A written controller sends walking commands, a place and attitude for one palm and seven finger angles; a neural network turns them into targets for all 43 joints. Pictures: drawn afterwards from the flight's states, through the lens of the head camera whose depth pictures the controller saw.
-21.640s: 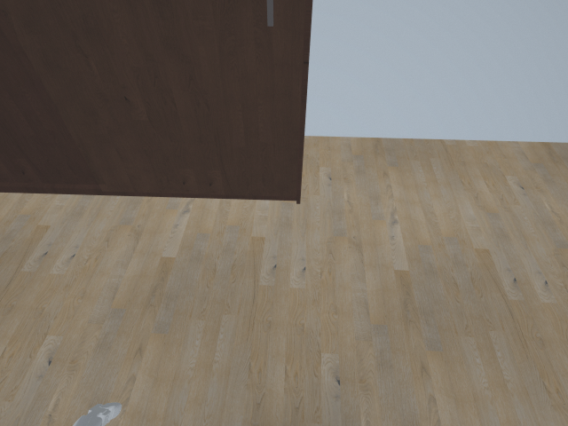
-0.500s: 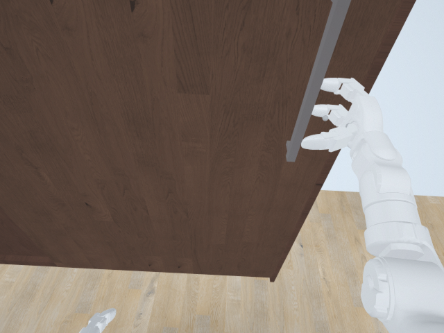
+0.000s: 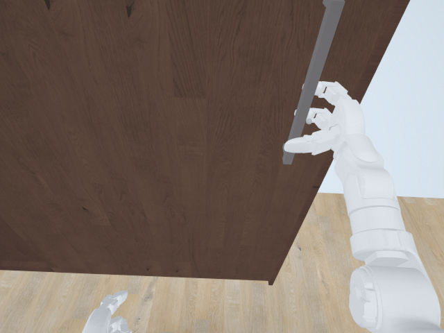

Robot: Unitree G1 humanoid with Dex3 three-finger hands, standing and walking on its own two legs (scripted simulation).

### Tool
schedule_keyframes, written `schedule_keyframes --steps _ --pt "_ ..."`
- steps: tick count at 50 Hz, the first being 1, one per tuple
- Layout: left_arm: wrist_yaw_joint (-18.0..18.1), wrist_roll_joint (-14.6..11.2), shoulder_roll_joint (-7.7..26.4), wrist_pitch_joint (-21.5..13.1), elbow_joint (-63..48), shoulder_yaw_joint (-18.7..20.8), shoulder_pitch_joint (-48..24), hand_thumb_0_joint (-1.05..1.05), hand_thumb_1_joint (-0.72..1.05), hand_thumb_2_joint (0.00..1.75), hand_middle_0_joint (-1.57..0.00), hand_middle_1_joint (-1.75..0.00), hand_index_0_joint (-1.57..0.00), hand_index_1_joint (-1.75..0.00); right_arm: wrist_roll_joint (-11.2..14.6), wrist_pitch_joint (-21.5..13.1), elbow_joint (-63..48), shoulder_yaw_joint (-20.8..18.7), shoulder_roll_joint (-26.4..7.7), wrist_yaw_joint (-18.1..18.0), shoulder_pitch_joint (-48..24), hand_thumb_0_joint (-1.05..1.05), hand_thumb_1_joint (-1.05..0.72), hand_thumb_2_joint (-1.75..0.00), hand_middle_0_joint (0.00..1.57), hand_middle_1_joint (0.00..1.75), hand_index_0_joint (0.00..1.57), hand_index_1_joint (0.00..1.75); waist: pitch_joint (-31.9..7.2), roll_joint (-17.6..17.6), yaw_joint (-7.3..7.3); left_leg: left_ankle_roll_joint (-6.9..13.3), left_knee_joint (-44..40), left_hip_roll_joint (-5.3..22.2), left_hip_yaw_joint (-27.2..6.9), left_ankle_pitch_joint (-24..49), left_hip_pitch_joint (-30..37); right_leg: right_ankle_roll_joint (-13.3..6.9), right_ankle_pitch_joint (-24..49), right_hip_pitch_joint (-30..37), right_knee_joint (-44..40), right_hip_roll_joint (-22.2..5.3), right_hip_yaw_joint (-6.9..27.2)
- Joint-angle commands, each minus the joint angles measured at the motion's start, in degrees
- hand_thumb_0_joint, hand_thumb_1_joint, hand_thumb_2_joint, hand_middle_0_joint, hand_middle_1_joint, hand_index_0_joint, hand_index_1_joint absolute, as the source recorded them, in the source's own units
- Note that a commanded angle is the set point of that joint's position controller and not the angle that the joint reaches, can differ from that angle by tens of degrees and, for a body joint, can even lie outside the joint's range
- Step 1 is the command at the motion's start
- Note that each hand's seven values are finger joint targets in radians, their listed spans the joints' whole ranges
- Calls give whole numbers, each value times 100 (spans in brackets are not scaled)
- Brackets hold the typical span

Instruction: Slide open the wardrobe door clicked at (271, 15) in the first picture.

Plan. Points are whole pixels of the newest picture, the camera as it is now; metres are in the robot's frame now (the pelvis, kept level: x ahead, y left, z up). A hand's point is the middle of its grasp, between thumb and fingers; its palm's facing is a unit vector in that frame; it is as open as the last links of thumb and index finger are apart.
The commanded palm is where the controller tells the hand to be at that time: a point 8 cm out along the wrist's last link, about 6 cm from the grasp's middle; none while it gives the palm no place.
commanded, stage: slide the fingers in behind the handle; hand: right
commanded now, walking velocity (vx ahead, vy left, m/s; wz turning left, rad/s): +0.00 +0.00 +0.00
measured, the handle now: (304, 94) +0.48 -0.10 +0.22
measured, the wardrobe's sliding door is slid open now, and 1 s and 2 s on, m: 0.00 0.00 0.00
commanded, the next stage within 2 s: grip the handle and tug to test in 1.04 s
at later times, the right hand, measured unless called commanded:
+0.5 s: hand (298, 122) +0.42 -0.09 +0.20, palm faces -0.06 +1.00 +0.01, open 14.0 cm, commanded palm +0.40 -0.13 +0.20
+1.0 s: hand (294, 121) +0.42 -0.08 +0.21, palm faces -0.05 +1.00 +0.01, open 14.1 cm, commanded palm +0.39 -0.13 +0.20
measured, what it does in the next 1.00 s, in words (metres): stands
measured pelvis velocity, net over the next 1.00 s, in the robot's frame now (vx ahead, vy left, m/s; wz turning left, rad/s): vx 0.00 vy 0.01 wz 0.00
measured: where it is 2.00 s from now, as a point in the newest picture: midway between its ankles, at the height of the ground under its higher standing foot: outside the picture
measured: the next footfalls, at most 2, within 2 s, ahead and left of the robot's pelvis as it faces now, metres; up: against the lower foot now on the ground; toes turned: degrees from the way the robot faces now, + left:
none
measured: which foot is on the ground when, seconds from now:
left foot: down 0.00-1.00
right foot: down 0.00-1.00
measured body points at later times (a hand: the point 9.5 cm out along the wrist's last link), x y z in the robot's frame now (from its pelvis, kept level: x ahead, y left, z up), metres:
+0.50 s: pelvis +0.00 +0.00 +0.00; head -0.01 +0.01 +0.45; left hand +0.14 +0.24 -0.10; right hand +0.42 -0.14 +0.20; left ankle -0.02 +0.09 -0.74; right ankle +0.00 -0.10 -0.74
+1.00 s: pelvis +0.00 +0.01 +0.00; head -0.01 +0.02 +0.45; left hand +0.14 +0.25 -0.10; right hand +0.42 -0.13 +0.21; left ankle -0.02 +0.09 -0.74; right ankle +0.00 -0.10 -0.74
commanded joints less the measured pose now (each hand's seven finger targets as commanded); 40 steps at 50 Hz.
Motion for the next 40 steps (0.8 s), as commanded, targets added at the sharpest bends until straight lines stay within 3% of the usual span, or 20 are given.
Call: schedule_keyframes --steps 1,6,8,9,13,14,15,18,19,21,23,25,26,28,29,32,36,37,39,40 --pt "27 10 636 -215 -785 242 -373 0 90 90 -20 -30 -20 -30 42 -415 -1517 -158 -823 -67 -2802 0 50 -30 30 120 30 120 -1716 299 -43 -28 -178 107 -86 2023 215 -77 1715 1081 -24 -140 253" --pt "4 11 632 -158 -825 249 -461 0 90 90 -20 -30 -20 -30 45 -327 -1804 -254 -898 -73 -2454 0 50 -30 30 120 30 120 -1770 343 -118 -35 -159 111 -80 2267 404 -73 1877 1044 -21 -127 204" --pt "8 7 655 -108 -814 244 -465 0 90 90 -20 -30 -20 -30 54 -219 -1656 -125 -761 -75 -2390 0 50 -30 30 120 30 120 -1528 446 -77 -49 -217 104 -63 2133 328 -80 1717 933 -52 -123 201" --pt "11 10 648 -113 -815 239 -472 0 90 90 -20 -30 -20 -30 43 -204 -1807 -43 -690 -89 -2628 0 50 -30 30 120 30 120 -1497 330 -23 -44 -219 111 -69 2151 254 -88 1750 1000 -57 -124 216" --pt "27 21 639 -111 -797 248 -504 0 90 90 -20 -30 -20 -30 63 -184 -2006 -23 -663 -164 -2757 0 50 -30 30 120 30 120 -1666 264 -26 -31 -233 91 -60 1987 240 -63 1722 1148 -49 -123 257" --pt "28 30 610 -118 -812 240 -530 0 90 90 -20 -30 -20 -30 56 -184 -2056 76 -527 -175 -2773 0 50 -30 30 120 30 120 -1713 235 -11 -30 -215 95 -60 2016 229 -74 1757 1197 -45 -118 254" --pt "25 33 593 -130 -801 238 -537 0 90 90 -20 -30 -20 -30 65 -184 -2089 113 -469 -185 -2810 0 50 -30 30 120 30 120 -1713 172 -3 -29 -220 95 -62 2004 203 -65 1742 1211 -34 -112 250" --pt "35 42 626 -115 -747 247 -503 0 90 90 -20 -30 -20 -30 59 -188 -1887 85 -499 -231 -2731 0 50 -30 30 120 30 120 -1650 438 1 -35 -252 79 -40 1885 211 -65 1650 1163 -72 -129 281" --pt "25 32 589 -130 -777 226 -567 0 90 90 -20 -30 -20 -30 65 -190 -1958 291 -253 -212 -2781 0 50 -30 30 120 30 120 -1589 236 15 -32 -250 94 -60 1885 138 -70 1635 1186 -67 -115 266" --pt "23 34 582 -137 -726 216 -536 0 90 90 -20 -30 -20 -30 52 -177 -1810 360 -192 -234 -2909 0 50 -30 30 120 30 120 -1508 244 60 -33 -269 89 -58 1788 50 -61 1536 1162 -66 -111 285" --pt "44 51 633 -105 -674 233 -482 0 90 90 -20 -30 -20 -30 44 -160 -1560 160 -417 -270 -2844 0 50 -30 30 120 30 120 -1479 470 37 -44 -298 81 -48 1724 98 -67 1463 1063 -85 -116 292" --pt "43 59 594 -122 -702 230 -500 0 90 90 -20 -30 -20 -30 31 -200 -1707 215 -330 -306 -3045 0 50 -30 30 120 30 120 -1626 396 39 -40 -257 99 -55 1818 159 -72 1536 1103 -88 -105 286" --pt "33 67 568 -136 -718 229 -516 0 90 90 -20 -30 -20 -30 36 -215 -1732 161 -329 -328 -2973 0 50 -30 30 120 30 120 -1724 260 -12 -34 -244 104 -68 1861 192 -63 1577 1146 -78 -94 265" --pt "21 87 606 -99 -716 236 -470 0 90 90 -20 -30 -20 -30 33 -254 -1638 -90 -581 -378 -2660 0 50 -30 30 120 30 120 -1791 514 -106 -35 -228 92 -56 2058 417 -66 1746 1054 -93 -100 255" --pt "9 95 584 -88 -753 224 -506 0 90 90 -20 -30 -20 -30 28 -267 -1709 -159 -624 -393 -2596 0 50 -30 30 120 30 120 -1792 445 -146 -34 -217 114 -80 2167 502 -74 1787 999 -110 -85 227" --pt "-21 60 555 -64 -810 229 -564 0 90 90 -20 -30 -20 -30 -37 -286 -1968 135 -363 -355 -2562 0 50 -30 30 120 30 120 -1729 414 -98 -39 -211 113 -69 2286 498 -74 1826 1040 -95 -95 183" --pt "-16 52 564 -44 -846 232 -626 0 90 90 -20 -30 -20 -30 -2 -190 -2044 89 -377 -331 -2412 0 50 -30 30 120 30 120 -1694 449 -132 -39 -249 100 -71 2221 495 -73 1760 1061 -114 -93 186" --pt "-12 50 564 -46 -845 226 -630 0 90 90 -20 -30 -20 -30 0 -166 -2074 274 -204 -314 -2527 0 50 -30 30 120 30 120 -1620 438 -63 -50 -264 101 -64 2198 429 -82 1717 1069 -121 -92 174" --pt "3 55 588 -26 -839 230 -607 0 90 90 -20 -30 -20 -30 7 -146 -2035 59 -428 -350 -2425 0 50 -30 30 120 30 120 -1611 378 -118 -32 -281 94 -66 2132 438 -73 1732 1068 -133 -103 202" --pt "4 58 583 -28 -833 227 -611 0 90 90 -20 -30 -20 -30 4 -128 -2080 144 -356 -343 -2517 0 50 -30 30 120 30 120 -1611 372 -83 -37 -279 97 -76 2172 443 -78 1734 1059 -126 -87 202"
